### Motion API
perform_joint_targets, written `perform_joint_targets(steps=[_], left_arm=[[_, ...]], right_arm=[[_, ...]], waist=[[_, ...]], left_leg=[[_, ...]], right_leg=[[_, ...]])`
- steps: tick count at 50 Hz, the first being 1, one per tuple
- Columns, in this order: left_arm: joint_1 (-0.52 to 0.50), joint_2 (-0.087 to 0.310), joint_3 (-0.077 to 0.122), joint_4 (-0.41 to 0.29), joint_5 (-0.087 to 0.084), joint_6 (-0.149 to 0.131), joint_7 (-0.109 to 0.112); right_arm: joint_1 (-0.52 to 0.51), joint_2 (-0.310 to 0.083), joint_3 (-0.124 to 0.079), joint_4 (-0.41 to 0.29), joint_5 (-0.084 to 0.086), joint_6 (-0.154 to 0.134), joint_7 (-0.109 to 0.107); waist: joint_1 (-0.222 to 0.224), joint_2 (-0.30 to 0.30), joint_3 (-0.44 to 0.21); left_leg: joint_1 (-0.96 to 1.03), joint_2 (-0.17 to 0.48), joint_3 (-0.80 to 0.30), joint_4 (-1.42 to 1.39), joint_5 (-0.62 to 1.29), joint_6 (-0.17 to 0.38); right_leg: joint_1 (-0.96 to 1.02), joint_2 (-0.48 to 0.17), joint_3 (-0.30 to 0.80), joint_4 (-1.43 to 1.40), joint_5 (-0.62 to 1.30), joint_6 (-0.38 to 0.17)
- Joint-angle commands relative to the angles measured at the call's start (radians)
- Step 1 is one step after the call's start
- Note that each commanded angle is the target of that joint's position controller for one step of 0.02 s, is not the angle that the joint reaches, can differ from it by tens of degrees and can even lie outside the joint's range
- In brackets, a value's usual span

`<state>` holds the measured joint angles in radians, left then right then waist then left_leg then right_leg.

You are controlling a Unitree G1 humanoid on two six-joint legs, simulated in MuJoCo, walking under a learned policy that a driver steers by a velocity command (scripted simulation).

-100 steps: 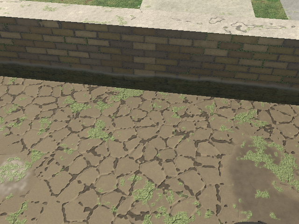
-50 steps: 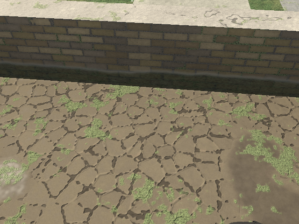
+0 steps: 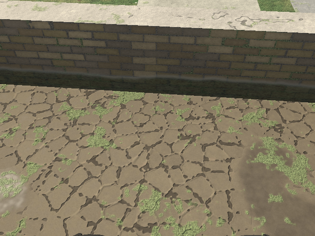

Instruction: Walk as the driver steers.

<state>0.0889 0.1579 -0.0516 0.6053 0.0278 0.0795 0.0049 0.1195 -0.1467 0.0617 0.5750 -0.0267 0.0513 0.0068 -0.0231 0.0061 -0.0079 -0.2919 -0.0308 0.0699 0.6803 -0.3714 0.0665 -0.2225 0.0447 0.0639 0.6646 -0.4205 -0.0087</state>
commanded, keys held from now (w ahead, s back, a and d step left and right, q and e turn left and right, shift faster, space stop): w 1.00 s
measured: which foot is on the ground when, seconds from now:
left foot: down 0.00-1.00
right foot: down 0.00-1.00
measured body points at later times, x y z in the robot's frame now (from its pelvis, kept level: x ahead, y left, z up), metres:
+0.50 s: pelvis +0.00 +0.00 +0.00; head -0.01 +0.00 +0.45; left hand +0.21 +0.20 -0.08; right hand +0.19 -0.19 -0.08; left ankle +0.00 +0.08 -0.72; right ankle -0.04 -0.12 -0.72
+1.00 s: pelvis +0.00 +0.00 +0.00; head -0.01 +0.00 +0.45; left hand +0.21 +0.20 -0.08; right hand +0.19 -0.19 -0.08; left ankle +0.00 +0.08 -0.72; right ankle -0.04 -0.12 -0.72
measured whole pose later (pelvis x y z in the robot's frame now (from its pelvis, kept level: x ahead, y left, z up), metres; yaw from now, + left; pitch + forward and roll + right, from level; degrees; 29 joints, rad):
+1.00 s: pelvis +0.00 +0.00 +0.00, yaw +0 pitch -1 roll +0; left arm 0.10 0.16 -0.05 0.61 0.03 0.08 0.01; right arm 0.14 -0.15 0.06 0.57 -0.02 0.05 0.00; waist -0.02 0.01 -0.01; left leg -0.29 -0.03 0.08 0.69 -0.38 0.07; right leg -0.22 0.04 0.07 0.67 -0.43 0.00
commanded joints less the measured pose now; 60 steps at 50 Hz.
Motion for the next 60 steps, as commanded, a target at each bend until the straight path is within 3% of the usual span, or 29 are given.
perform_joint_targets(steps=[1, 3, 5, 7, 9, 12, 14, 15, 18, 20, 23, 25, 26, 29, 31, 34, 36, 37, 40, 41, 43, 44, 47, 49, 52, 54, 57, 59, 60], left_arm=[[-0.07, 0.055, 0.016, -0.081, -0.001, -0.024, 0.005], [-0.132, 0.068, 0.016, -0.109, -0.002, -0.015, 0.001], [-0.056, 0.064, 0.021, -0.076, -0.001, -0.019, 0.004], [-0.124, 0.067, 0.015, -0.107, 0.0, -0.015, 0.002], [-0.056, 0.065, 0.022, -0.076, -0.001, -0.021, 0.006], [-0.128, 0.068, 0.016, -0.107, -0.001, -0.015, 0.002], [-0.103, 0.076, 0.021, -0.101, 0.002, -0.011, 0.002], [-0.048, 0.063, 0.021, -0.074, -0.001, -0.021, 0.006], [-0.13, 0.067, 0.015, -0.107, -0.001, -0.014, 0.002], [-0.054, 0.063, 0.02, -0.074, 0.0, -0.019, 0.005], [-0.126, 0.069, 0.016, -0.106, -0.001, -0.015, 0.002], [-0.102, 0.076, 0.021, -0.099, 0.003, -0.011, 0.003], [-0.047, 0.063, 0.021, -0.073, -0.001, -0.021, 0.007], [-0.129, 0.067, 0.015, -0.106, -0.001, -0.014, 0.003], [-0.053, 0.063, 0.02, -0.073, 0.0, -0.018, 0.006], [-0.126, 0.069, 0.015, -0.105, 0.0, -0.015, 0.003], [-0.101, 0.076, 0.021, -0.099, 0.003, -0.011, 0.003], [-0.046, 0.062, 0.021, -0.072, -0.001, -0.021, 0.008], [-0.081, 0.054, 0.015, -0.077, 0.001, -0.022, 0.005], [-0.127, 0.068, 0.015, -0.105, -0.001, -0.013, 0.003], [-0.097, 0.076, 0.021, -0.097, 0.004, -0.011, 0.003], [-0.044, 0.063, 0.021, -0.071, -0.001, -0.021, 0.008], [-0.129, 0.067, 0.015, -0.105, -0.001, -0.013, 0.004], [-0.052, 0.062, 0.019, -0.072, 0.0, -0.018, 0.007], [-0.125, 0.068, 0.015, -0.104, 0.0, -0.014, 0.004], [-0.05, 0.064, 0.02, -0.071, 0.0, -0.019, 0.008], [-0.124, 0.068, 0.015, -0.103, 0.0, -0.014, 0.004], [-0.05, 0.064, 0.019, -0.07, -0.001, -0.019, 0.008], [-0.063, 0.055, 0.015, -0.075, 0.0, -0.022, 0.008]], right_arm=[[-0.062, -0.067, -0.019, -0.084, 0.012, -0.018, -0.013], [-0.128, -0.063, -0.016, -0.113, 0.006, -0.014, 0.0], [-0.031, -0.06, -0.017, -0.082, 0.004, -0.017, -0.008], [-0.119, -0.062, -0.016, -0.111, 0.002, -0.017, 0.001], [-0.029, -0.062, -0.018, -0.082, 0.005, -0.019, -0.009], [-0.122, -0.062, -0.016, -0.114, 0.004, -0.015, 0.0], [-0.075, -0.055, -0.016, -0.099, -0.011, -0.021, 0.006], [-0.02, -0.059, -0.017, -0.079, 0.004, -0.022, -0.009], [-0.123, -0.062, -0.015, -0.114, 0.005, -0.015, 0.0], [-0.025, -0.059, -0.016, -0.083, 0.004, -0.018, -0.008], [-0.117, -0.062, -0.016, -0.115, 0.003, -0.016, 0.0], [-0.071, -0.055, -0.016, -0.1, -0.011, -0.022, 0.005], [-0.016, -0.059, -0.017, -0.08, 0.004, -0.023, -0.01], [-0.119, -0.061, -0.015, -0.115, 0.005, -0.016, -0.001], [-0.022, -0.058, -0.016, -0.084, 0.004, -0.019, -0.009], [-0.115, -0.061, -0.015, -0.116, 0.003, -0.017, 0.0], [-0.069, -0.055, -0.016, -0.101, -0.011, -0.023, 0.005], [-0.013, -0.058, -0.017, -0.081, 0.004, -0.024, -0.01], [-0.068, -0.067, -0.018, -0.097, 0.014, -0.013, -0.015], [-0.114, -0.061, -0.014, -0.118, 0.005, -0.014, -0.001], [-0.065, -0.054, -0.016, -0.101, -0.012, -0.024, 0.005], [-0.009, -0.058, -0.017, -0.08, 0.003, -0.025, -0.01], [-0.115, -0.061, -0.015, -0.116, 0.005, -0.017, -0.001], [-0.017, -0.057, -0.015, -0.085, 0.003, -0.02, -0.009], [-0.11, -0.061, -0.015, -0.116, 0.003, -0.018, -0.001], [-0.013, -0.058, -0.016, -0.085, 0.003, -0.021, -0.01], [-0.109, -0.061, -0.015, -0.116, 0.003, -0.018, -0.001], [-0.012, -0.058, -0.016, -0.085, 0.003, -0.021, -0.01], [-0.04, -0.064, -0.017, -0.09, 0.01, -0.019, -0.014]], waist=[[0.011, 0.006, -0.089], [-0.003, 0.009, -0.002], [0.004, -0.002, -0.138], [-0.003, 0.011, -0.016], [0.004, -0.006, -0.142], [-0.003, 0.009, -0.005], [-0.012, 0.0, -0.084], [0.004, -0.005, -0.164], [-0.003, 0.01, -0.002], [0.004, -0.001, -0.139], [-0.003, 0.008, -0.005], [-0.012, -0.001, -0.084], [0.004, -0.006, -0.164], [-0.003, 0.01, -0.002], [0.004, -0.001, -0.139], [-0.003, 0.009, -0.005], [-0.012, 0.0, -0.085], [0.004, -0.005, -0.164], [0.01, 0.013, -0.042], [-0.003, 0.012, 0.006], [-0.012, 0.001, -0.089], [0.004, -0.006, -0.167], [-0.003, 0.009, -0.002], [0.003, -0.001, -0.139], [-0.003, 0.009, -0.005], [0.003, -0.004, -0.141], [-0.003, 0.009, -0.005], [0.002, -0.004, -0.142], [0.009, 0.008, -0.081]], left_leg=[[0.025, 0.094, -0.124, -0.154, 0.186, 0.007], [-0.012, 0.092, -0.092, -0.108, 0.356, 0.005], [0.042, 0.092, -0.114, -0.139, 0.207, 0.007], [-0.005, 0.089, -0.09, -0.104, 0.358, 0.004], [0.046, 0.093, -0.113, -0.137, 0.21, 0.006], [-0.009, 0.091, -0.091, -0.106, 0.356, 0.005], [0.026, 0.088, -0.079, -0.083, 0.392, 0.002], [0.056, 0.092, -0.11, -0.133, 0.215, 0.006], [-0.013, 0.093, -0.09, -0.106, 0.357, 0.006], [0.041, 0.094, -0.112, -0.137, 0.208, 0.008], [-0.01, 0.092, -0.089, -0.104, 0.356, 0.006], [0.026, 0.088, -0.077, -0.081, 0.393, 0.003], [0.056, 0.093, -0.108, -0.13, 0.216, 0.006], [-0.013, 0.094, -0.088, -0.104, 0.358, 0.007], [0.041, 0.095, -0.11, -0.135, 0.21, 0.008], [-0.01, 0.093, -0.087, -0.102, 0.357, 0.007], [0.025, 0.089, -0.075, -0.079, 0.393, 0.003], [0.055, 0.094, -0.106, -0.129, 0.216, 0.007], [-0.001, 0.102, -0.127, -0.163, 0.17, 0.013], [-0.02, 0.094, -0.086, -0.105, 0.353, 0.007], [0.028, 0.089, -0.074, -0.078, 0.392, 0.003], [0.057, 0.094, -0.105, -0.128, 0.216, 0.007], [-0.014, 0.095, -0.085, -0.101, 0.358, 0.007], [0.04, 0.097, -0.106, -0.133, 0.209, 0.009], [-0.011, 0.094, -0.085, -0.1, 0.356, 0.007], [0.043, 0.096, -0.105, -0.131, 0.209, 0.009], [-0.01, 0.094, -0.083, -0.098, 0.358, 0.007], [0.044, 0.096, -0.103, -0.129, 0.213, 0.008], [0.017, 0.097, -0.112, -0.147, 0.186, 0.01]], right_leg=[[0.029, -0.026, 0.036, -0.081, 0.152, -0.016], [-0.028, -0.042, 0.051, -0.07, 0.329, -0.014], [0.049, -0.03, 0.041, -0.069, 0.177, -0.017], [-0.024, -0.044, 0.053, -0.07, 0.338, -0.014], [0.05, -0.029, 0.041, -0.067, 0.177, -0.017], [-0.028, -0.042, 0.052, -0.069, 0.334, -0.014], [0.002, -0.049, 0.058, -0.053, 0.379, -0.017], [0.058, -0.031, 0.042, -0.066, 0.183, -0.016], [-0.031, -0.041, 0.051, -0.066, 0.33, -0.013], [0.047, -0.029, 0.042, -0.065, 0.178, -0.016], [-0.03, -0.042, 0.054, -0.067, 0.338, -0.014], [0.0, -0.049, 0.059, -0.052, 0.382, -0.017], [0.056, -0.03, 0.043, -0.064, 0.186, -0.016], [-0.033, -0.04, 0.052, -0.064, 0.332, -0.013], [0.045, -0.028, 0.043, -0.062, 0.18, -0.015], [-0.031, -0.04, 0.054, -0.064, 0.339, -0.014], [-0.002, -0.048, 0.06, -0.049, 0.383, -0.017], [0.055, -0.029, 0.043, -0.061, 0.187, -0.015], [0.004, -0.021, 0.039, -0.075, 0.144, -0.014], [-0.037, -0.038, 0.052, -0.062, 0.335, -0.012], [-0.001, -0.048, 0.062, -0.049, 0.386, -0.016], [0.055, -0.029, 0.045, -0.061, 0.189, -0.015], [-0.036, -0.039, 0.053, -0.061, 0.335, -0.013], [0.042, -0.027, 0.044, -0.059, 0.182, -0.015], [-0.035, -0.039, 0.055, -0.061, 0.339, -0.013], [0.043, -0.027, 0.046, -0.06, 0.187, -0.016], [-0.035, -0.039, 0.056, -0.061, 0.344, -0.014], [0.043, -0.027, 0.046, -0.059, 0.191, -0.016], [0.018, -0.022, 0.041, -0.069, 0.166, -0.014]])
